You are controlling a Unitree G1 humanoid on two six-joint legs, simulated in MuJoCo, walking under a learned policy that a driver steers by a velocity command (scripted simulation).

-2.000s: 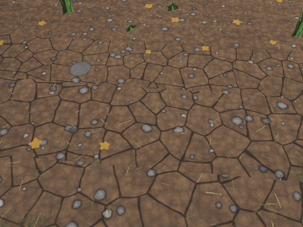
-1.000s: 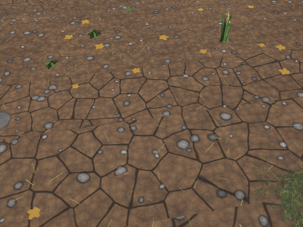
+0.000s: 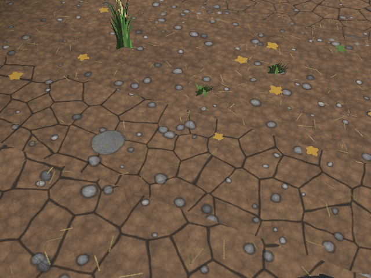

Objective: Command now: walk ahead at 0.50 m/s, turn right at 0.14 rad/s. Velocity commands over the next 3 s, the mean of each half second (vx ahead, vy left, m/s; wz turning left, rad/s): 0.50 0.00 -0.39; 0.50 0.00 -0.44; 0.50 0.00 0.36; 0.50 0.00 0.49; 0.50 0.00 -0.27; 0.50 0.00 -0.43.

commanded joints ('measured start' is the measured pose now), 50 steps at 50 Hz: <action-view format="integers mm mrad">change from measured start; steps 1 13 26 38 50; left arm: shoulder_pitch -39 -182 -605 -189 -171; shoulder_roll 153 -27 89 212 139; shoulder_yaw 27 9 31 123 61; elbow -46 -109 -260 -49 -29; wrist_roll -31 -33 -47 -61 14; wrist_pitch -6 -23 39 -39 -20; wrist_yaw -14 -19 -76 -4 -56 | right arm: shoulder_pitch -73 296 503 175 181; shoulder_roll -70 37 -98 -112 -69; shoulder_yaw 2 -9 -48 -75 -64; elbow -73 130 249 99 90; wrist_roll -15 9 8 25 7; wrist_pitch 22 -61 -81 -66 -47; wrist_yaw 1 -24 -75 -25 0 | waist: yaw -56 -105 -212 -56 -189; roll -43 -28 -13 -91 -112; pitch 208 69 128 12 47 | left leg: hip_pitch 152 277 661 -161 200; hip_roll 0 259 182 -30 -94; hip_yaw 20 -106 300 1 70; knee -116 -289 -382 666 379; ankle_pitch -73 -454 -11 -821 -285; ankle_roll -11 186 182 37 10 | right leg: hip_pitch -300 -698 -613 191 -295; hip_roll -210 -170 -60 -182 -129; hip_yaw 283 310 136 603 291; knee -124 782 -14 -468 -421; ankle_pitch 76 541 670 463 764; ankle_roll -193 -140 -101 -321 -235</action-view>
